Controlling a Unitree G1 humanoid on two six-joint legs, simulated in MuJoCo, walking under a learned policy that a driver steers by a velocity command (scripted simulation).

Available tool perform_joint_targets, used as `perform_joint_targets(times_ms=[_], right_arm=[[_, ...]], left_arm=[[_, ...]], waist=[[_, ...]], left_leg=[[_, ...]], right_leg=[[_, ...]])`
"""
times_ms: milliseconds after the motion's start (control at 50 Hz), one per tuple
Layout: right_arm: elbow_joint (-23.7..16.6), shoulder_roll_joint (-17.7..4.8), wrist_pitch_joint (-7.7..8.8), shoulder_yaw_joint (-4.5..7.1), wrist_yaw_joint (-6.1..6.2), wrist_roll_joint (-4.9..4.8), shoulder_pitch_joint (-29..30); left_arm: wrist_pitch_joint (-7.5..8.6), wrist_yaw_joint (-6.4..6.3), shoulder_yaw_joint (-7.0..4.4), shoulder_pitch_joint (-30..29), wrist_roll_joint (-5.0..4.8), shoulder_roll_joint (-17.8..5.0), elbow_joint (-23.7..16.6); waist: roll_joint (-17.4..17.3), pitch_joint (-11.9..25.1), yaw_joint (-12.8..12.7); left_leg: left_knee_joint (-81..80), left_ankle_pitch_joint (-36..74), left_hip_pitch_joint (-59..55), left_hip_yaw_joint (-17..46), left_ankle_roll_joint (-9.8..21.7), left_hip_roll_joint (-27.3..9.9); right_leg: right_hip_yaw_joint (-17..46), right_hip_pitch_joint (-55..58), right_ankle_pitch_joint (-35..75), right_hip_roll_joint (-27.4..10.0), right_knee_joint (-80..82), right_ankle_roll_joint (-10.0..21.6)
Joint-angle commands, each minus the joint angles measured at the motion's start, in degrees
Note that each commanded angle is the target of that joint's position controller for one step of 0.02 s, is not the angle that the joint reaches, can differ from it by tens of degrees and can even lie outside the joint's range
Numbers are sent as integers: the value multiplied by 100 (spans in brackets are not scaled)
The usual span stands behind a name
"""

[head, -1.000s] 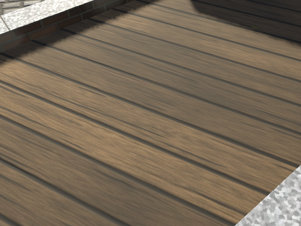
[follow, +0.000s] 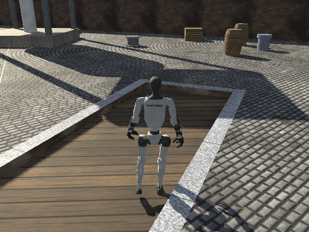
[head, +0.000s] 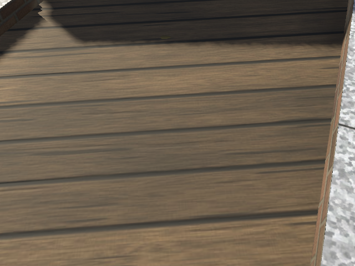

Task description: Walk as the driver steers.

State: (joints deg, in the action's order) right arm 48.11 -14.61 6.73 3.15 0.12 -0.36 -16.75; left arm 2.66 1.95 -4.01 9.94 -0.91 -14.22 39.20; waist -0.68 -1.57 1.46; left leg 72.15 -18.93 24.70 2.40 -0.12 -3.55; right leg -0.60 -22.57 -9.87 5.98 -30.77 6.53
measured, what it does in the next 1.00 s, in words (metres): walks ahead, turning left: left foot, then right foot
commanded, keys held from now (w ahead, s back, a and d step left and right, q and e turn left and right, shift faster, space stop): w+e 0.02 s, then w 0.02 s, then w+q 0.74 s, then w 0.22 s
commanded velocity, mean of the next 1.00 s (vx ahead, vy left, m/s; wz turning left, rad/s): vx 0.50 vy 0.00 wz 0.24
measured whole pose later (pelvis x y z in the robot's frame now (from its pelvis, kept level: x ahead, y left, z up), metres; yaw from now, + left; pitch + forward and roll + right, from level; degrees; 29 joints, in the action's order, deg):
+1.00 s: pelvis +0.58 +0.10 +0.00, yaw +19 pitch +2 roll -1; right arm 43.3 -16.0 2.4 3.1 0.6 -1.5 -21.3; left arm 7.3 1.1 -2.9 5.7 0.1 -14.6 39.9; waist -2.0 0.3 2.0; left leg 59.1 -26.7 16.2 9.4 2.7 5.8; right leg 0.3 -23.1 -8.8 3.6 -29.2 2.7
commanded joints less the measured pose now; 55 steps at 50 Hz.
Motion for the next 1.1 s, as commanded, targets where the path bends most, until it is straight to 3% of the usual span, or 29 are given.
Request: perform_joint_targets(times_ms=[20, 60, 100, 200, 300, 360, 380, 400, 420, 440, 460, 480, 500, 520, 540, 580, 620, 720, 840, 880, 900, 920, 940, 960, 980, 1000, 1020, 1060, 1100], right_arm=[[-580, -662, 18, 247, 70, 92, -166], [-568, -511, -53, 223, 64, 131, -156], [-662, -410, -76, 175, 71, 132, 231], [-880, -273, -58, 61, -39, 10, 1168], [-1303, -376, -55, 38, -222, -74, 1804], [-1423, -472, -78, 71, -324, -80, 1566], [-1357, -609, -97, 143, -315, -65, 1172], [-1185, -811, -114, 265, -284, -41, 424], [-1058, -1143, -138, 390, -228, -34, -471], [-1041, -1758, -105, 520, -231, -18, -868], [-959, -1249, -118, 399, -232, -78, -1156], [-1027, -975, -145, 308, -202, -31, -841], [-1132, -935, -170, 281, -188, -20, -382], [-1214, -856, -192, 250, -194, -17, -93], [-1297, -781, -189, 220, -193, 21, 75], [-1330, -790, -189, 225, -177, 4, 229], [-1249, -895, -170, 250, -119, -32, 129], [-1025, -989, -273, 284, 26, -116, -284], [-809, -910, -385, 272, 100, -121, -658], [-804, -906, -417, 275, 102, -99, -552], [-857, -807, -416, 240, 88, -83, -432], [-981, -626, -389, 157, 60, -14, -266], [-952, -341, -334, 49, 53, -97, -1051], [-913, -513, -287, 34, 59, -133, -1246], [-947, -919, -277, 134, 41, -168, -706], [-1060, -941, -284, 135, 34, -118, -196], [-1134, -868, -286, 141, 27, -36, 114], [-1094, -705, -346, 157, 27, -22, -35], [-1089, -513, -418, 127, 53, -35, -134]], left_arm=[[143, -71, -190, -26, 40, -625, -424], [182, -133, -179, 121, 57, -620, -300], [200, -194, -184, 435, 75, -650, -122], [220, -227, -170, 924, 31, -740, 187], [228, -203, -217, 1191, 9, -876, 434], [155, -255, -261, 1013, -3, -1016, 468], [137, -271, -275, 913, -2, -1090, 451], [115, -284, -254, 799, -2, -1084, 425], [134, -315, -177, 778, 68, -956, 325], [268, -237, 51, 1508, 185, -346, 162], [427, -158, 48, 1373, 142, -570, 264], [515, -116, -37, 738, -59, -897, 59], [554, -129, 8, 323, -18, -845, -70], [552, -162, -13, 181, 111, -817, -96], [503, -190, -58, 228, 185, -835, -121], [383, -225, -60, 400, 218, -739, -90], [302, -262, -35, 279, 226, -641, -129], [341, -219, 54, -870, 182, -412, -362], [507, -62, -4, -1386, 92, -619, -501], [564, -66, -58, -1032, 95, -712, -421], [587, -95, -133, -519, 135, -846, -291], [594, -132, -216, 331, 201, -1088, -178], [534, -158, -354, 1168, 262, -1551, 8], [485, -101, -313, 1399, 70, -1287, 184], [461, -109, -209, 1132, -9, -932, 130], [406, -119, -140, 772, 43, -793, 58], [376, -114, -71, 460, 99, -640, 51], [410, -104, 4, 200, 189, -504, 75], [450, -99, -28, 130, 187, -637, 205]], waist=[[182, 385, 109], [186, 360, 140], [282, 243, -42], [442, 77, -524], [390, -230, -717], [501, -1, -462], [554, 319, -246], [443, 769, 174], [151, 1341, 569], [-1349, 2110, 261], [-1303, 2554, 457], [-881, 1654, 518], [-184, 1068, 360], [198, 672, 154], [100, 571, -44], [-149, 511, -246], [-209, 429, -260], [-430, 334, 123], [-563, 257, 278], [-707, 331, 58], [-679, 637, -209], [-413, 1324, -627], [956, 2166, -587], [1652, 2110, -593], [983, 1215, -675], [505, 651, -609], [294, 151, -482], [464, 112, -184], [599, 232, -67]], left_leg=[[-444, 425, 1136, 287, -104, -424], [-900, 771, 1082, 103, -276, -431], [-1595, 1403, 1300, 23, -368, -468], [-3319, 2991, 1177, -89, -119, -268], [-3817, 2227, 1864, -67, 238, -121], [-3970, 1310, 1334, -269, 543, 174], [-3999, 1164, 609, -479, 666, 404], [-4205, 1407, -510, -650, 837, 659], [-4194, 1728, -2129, 140, 1139, 159], [-4432, 1183, -4402, 3030, 2223, -1338], [-5311, 409, -4933, 4476, 2329, -1565], [-5363, 404, -4390, 3678, 1959, -1377], [-5409, 981, -3459, 2995, 1768, -1169], [-5509, 1632, -2653, 2514, 1690, -971], [-5640, 2097, -2163, 2203, 1644, -785], [-5804, 2609, -1638, 1893, 1683, -586], [-5866, 2986, -1315, 1594, 1690, -475], [-5716, 2449, -1057, 1266, 1267, -42], [-5195, 1974, -1958, 2044, 1162, -438], [-4860, 2586, -2137, 2122, 1080, -462], [-4343, 3229, -2053, 1956, 952, -215], [-3137, 2998, -1452, 1632, 774, 43], [-1190, 1100, 489, 945, 305, 845], [-235, -1423, 1562, 887, 204, 899], [162, -1079, 2014, 992, 205, 593], [103, -615, 1999, 719, 191, 339], [-223, -339, 1880, 592, 146, 206], [-682, -191, 1231, 495, 34, 41], [-1059, -50, 1019, 315, -97, 109]], right_leg=[[2224, 1016, 411, -1447, 1791, 1032], [1701, 725, 1161, -1364, 1863, 1055], [1339, 744, 1689, -1312, 1884, 957], [943, 1152, 1139, -1357, 1901, 620], [955, 2374, 1364, -1936, 1700, 588], [636, 2742, 3003, -2009, 1147, 354], [455, 2706, 4108, -1916, 670, 255], [180, 2486, 4881, -1669, -275, 105], [-35, 1453, 3981, -1455, -1742, -115], [-131, -995, 106, -412, -4145, -582], [742, -1904, -2093, -232, -4697, -550], [846, -2422, -1708, -557, -4840, -479], [732, -2328, -1263, -785, -4448, -455], [643, -2111, -1018, -948, -3955, -496], [650, -1747, -832, -1099, -3582, -546], [553, -1434, -699, -1124, -3183, -709], [448, -1438, -380, -1069, -2712, -883], [355, -984, 1321, -682, -656, -956], [488, -741, 1124, -535, 335, -732], [340, -214, 787, -491, 584, -506], [311, 624, 860, -525, 744, -306], [868, 2049, 1024, -1179, 469, 71], [2875, 4267, 542, -2360, 430, 1043], [4370, 4450, -610, -2908, 1091, 1302], [3963, 3732, -1333, -2729, 1282, 1062], [3248, 2955, -1169, -2491, 1416, 857], [2662, 2211, -210, -2271, 1579, 766], [1728, 1531, 1960, -1968, 1623, 586], [1021, 1325, 3667, -1873, 1591, 603]])
Velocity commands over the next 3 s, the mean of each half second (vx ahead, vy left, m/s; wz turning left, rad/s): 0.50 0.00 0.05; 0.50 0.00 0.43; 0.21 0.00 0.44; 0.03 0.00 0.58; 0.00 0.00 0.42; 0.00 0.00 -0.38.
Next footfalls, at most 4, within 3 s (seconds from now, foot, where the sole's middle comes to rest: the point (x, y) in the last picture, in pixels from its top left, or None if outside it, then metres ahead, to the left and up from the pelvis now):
0.42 left None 0.41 0.17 -0.77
0.92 right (175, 204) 0.72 0.04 -0.77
1.40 left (106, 190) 0.79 0.33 -0.77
1.82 right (155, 168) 0.89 0.12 -0.77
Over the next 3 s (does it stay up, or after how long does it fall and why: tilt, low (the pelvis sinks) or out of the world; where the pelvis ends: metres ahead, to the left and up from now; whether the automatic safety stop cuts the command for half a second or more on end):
stays up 0.73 0.16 0.02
